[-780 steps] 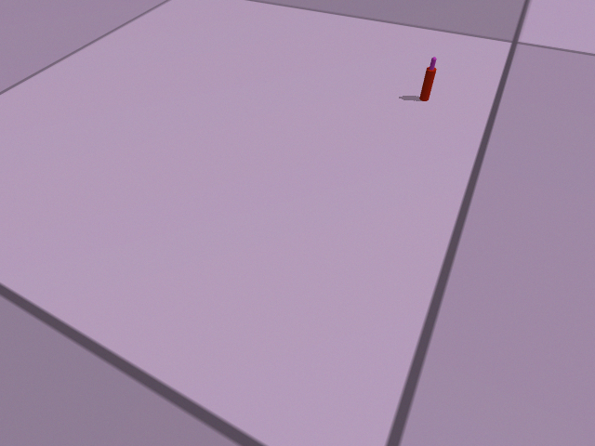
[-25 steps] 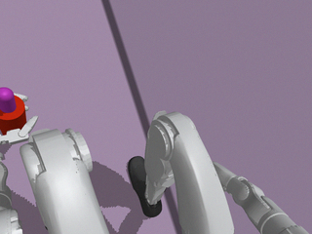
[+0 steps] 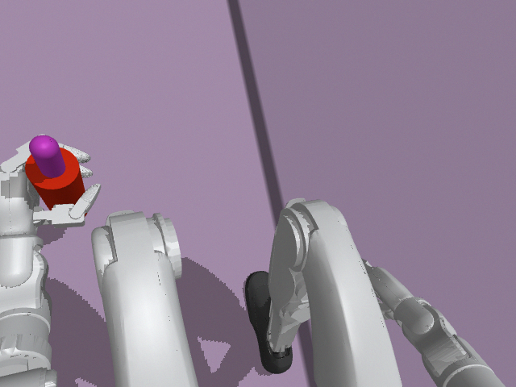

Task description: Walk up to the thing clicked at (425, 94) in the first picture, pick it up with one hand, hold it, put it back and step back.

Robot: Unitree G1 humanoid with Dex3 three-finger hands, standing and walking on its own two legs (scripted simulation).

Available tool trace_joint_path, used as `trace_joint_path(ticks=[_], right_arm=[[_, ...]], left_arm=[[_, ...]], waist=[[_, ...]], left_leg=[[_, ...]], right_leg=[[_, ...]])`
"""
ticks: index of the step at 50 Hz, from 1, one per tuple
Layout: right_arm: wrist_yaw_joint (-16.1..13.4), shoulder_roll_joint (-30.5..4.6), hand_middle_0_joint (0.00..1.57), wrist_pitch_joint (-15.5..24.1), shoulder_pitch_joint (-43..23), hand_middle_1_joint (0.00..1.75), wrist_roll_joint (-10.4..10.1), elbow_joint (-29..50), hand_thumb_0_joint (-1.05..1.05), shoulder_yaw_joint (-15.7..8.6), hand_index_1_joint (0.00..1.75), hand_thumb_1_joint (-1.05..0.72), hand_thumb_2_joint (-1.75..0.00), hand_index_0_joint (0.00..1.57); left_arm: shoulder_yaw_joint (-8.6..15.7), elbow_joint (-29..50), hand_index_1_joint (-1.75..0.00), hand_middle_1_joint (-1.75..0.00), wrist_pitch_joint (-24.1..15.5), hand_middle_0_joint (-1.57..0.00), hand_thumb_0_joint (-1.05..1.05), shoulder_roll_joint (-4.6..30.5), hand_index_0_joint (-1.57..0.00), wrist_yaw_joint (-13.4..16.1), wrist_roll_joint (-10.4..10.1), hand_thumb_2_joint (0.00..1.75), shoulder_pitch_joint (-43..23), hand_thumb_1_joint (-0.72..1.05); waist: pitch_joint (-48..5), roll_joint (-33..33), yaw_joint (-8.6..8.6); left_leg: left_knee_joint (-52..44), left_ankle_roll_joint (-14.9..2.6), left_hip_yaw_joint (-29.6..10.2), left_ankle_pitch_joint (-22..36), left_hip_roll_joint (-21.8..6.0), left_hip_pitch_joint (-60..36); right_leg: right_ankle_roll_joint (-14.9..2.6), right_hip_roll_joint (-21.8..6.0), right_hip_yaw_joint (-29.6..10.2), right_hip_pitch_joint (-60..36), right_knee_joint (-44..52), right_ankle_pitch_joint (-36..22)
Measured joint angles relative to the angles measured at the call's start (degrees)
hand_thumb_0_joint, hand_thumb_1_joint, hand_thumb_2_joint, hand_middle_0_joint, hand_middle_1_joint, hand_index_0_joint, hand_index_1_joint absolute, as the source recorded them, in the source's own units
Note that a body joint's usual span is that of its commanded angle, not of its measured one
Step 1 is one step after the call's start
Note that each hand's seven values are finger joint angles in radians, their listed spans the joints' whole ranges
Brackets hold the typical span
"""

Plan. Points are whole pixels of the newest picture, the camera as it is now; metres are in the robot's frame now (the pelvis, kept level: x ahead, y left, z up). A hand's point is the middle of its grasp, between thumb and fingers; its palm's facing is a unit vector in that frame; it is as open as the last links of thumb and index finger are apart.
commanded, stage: settle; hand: left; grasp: from the side
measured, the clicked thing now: (60, 184) +0.37 +0.27 -0.09
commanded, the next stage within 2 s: lift in 1.24 s
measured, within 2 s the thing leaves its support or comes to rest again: neither
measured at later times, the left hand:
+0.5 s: hand (67, 162) +0.37 +0.25 +0.00, palm faces +0.11 -0.99 -0.08, open 7.2 cm
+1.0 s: hand (57, 141) +0.37 +0.25 +0.05, palm faces +0.12 -0.99 -0.06, open 7.2 cm
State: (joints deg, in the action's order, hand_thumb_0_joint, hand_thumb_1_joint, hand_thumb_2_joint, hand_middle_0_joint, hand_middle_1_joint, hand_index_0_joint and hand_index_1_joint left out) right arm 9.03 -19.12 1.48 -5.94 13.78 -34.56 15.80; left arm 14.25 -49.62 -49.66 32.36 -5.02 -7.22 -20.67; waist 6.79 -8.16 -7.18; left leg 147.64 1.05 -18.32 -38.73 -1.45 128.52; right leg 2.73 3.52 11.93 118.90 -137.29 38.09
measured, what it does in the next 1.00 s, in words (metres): rises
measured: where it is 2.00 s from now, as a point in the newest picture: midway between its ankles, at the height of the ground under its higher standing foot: (211, 355)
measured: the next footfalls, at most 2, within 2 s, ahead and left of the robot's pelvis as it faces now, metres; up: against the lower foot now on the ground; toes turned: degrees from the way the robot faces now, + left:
none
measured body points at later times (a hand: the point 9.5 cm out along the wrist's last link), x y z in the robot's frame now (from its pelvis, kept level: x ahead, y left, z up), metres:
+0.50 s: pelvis +0.01 -0.02 +0.04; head +0.20 +0.07 +0.44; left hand +0.36 +0.30 +0.00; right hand +0.22 -0.25 -0.07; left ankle +0.09 +0.13 -0.27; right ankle +0.13 -0.12 -0.27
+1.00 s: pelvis +0.02 -0.02 +0.07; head +0.20 +0.05 +0.48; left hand +0.36 +0.30 +0.05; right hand +0.23 -0.25 -0.05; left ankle +0.09 +0.13 -0.27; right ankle +0.13 -0.12 -0.27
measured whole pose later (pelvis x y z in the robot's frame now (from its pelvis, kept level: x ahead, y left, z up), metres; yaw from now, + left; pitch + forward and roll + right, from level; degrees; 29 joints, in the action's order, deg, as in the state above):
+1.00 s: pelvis +0.02 -0.02 +0.07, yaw +8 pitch +31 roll -5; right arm 3.0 -16.3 1.0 2.0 2.9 -38.1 0.7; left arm 16.1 -35.3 -31.5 20.4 -17.3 -10.9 -21.4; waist -7.0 -0.2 -3.1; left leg 129.9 1.7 -7.2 -38.7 -2.7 122.8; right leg 0.3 0.9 3.9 118.5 -127.8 40.6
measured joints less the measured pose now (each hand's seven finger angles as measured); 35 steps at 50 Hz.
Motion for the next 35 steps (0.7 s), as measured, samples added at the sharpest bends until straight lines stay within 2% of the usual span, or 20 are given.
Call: trace_joint_path(ticks=[7,11,17,24,35], right_arm=[[-0.88,1.29,0.21,-0.97,1.56,0.3,-3.21,-0.32,0.01,-3.98,0.3,-0.89,-0.9,0.2],[-1.5,1.8,0.21,-1.66,2.5,0.3,-4.91,-0.73,0.01,-5.82,0.3,-0.89,-0.9,0.2],[-2.36,1.98,0.21,-2.42,4.1,0.3,-7.08,-1.43,0.01,-8.38,0.3,-0.88,-0.9,0.2],[-3.35,1.85,0.21,-3.01,5.7,0.3,-8.96,-2.33,0.01,-10.78,0.3,-0.88,-0.89,0.2],[-4.97,2.13,0.2,-2.57,7.48,0.3,-10.55,-2.94,0.01,-13.2,0.3,-0.89,-0.9,0.2]], left_arm=[[-2.28,7.75,-1.01,-1.0,5.47,-0.91,0.05,-3.53,-0.87,-1.59,-0.07,1.03,1.55,0.01],[-2.65,10.06,-1.0,-1.0,8.41,-0.92,0.05,-5.26,-0.87,-2.08,-0.46,1.03,1.64,0.0],[-2.07,12.67,-1.0,-1.0,11.58,-0.92,0.05,-6.91,-0.88,-3.72,-1.8,1.04,1.61,0.0],[-0.97,14.32,-1.0,-1.0,14.45,-0.92,0.05,-8.34,-0.88,-7.07,-3.11,1.04,0.95,0.0],[1.05,15.92,-0.99,-1.0,17.64,-0.92,0.05,-10.79,-0.88,-10.16,-4.09,1.04,1.29,0.0]], waist=[[-4.05,2.16,1.81],[-6.14,3.77,2.41],[-8.46,5.96,2.85],[-9.79,7.12,3.2],[-11.68,7.63,3.47]], left_leg=[[-3.0,-0.07,2.75,0.51,-0.3,0.19],[-5.07,-0.01,4.14,0.67,-0.39,0.16],[-7.7,0.21,6.07,0.61,-0.58,0.02],[-10.05,0.72,7.69,0.34,-0.92,-0.75],[-13.8,1.15,9.33,-0.01,-1.24,-2.95]], right_leg=[[-0.63,-0.81,-1.89,1.11,1.07,0.32],[-0.82,-1.27,-2.85,1.63,2.08,0.59],[-1.19,-1.78,-4.29,2.52,3.18,1.11],[-1.9,-2.03,-5.53,3.09,3.99,1.57],[-2.65,-2.28,-6.68,2.06,6.36,2.17]])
